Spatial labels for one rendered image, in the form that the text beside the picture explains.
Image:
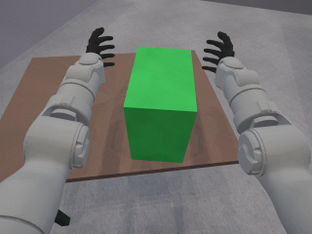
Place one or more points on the robot left hand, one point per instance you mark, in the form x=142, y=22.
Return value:
x=94, y=47

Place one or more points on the robot right forearm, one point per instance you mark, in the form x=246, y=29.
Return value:
x=250, y=104

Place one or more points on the carton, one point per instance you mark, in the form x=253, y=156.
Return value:
x=160, y=106

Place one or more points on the table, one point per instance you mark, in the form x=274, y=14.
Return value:
x=212, y=141

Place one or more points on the robot left forearm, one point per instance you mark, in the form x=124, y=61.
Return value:
x=76, y=93

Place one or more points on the robot right upper arm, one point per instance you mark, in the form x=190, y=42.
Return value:
x=279, y=157

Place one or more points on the robot right hand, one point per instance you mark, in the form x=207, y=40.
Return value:
x=226, y=50

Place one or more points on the robot left upper arm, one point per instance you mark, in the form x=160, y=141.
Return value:
x=30, y=198

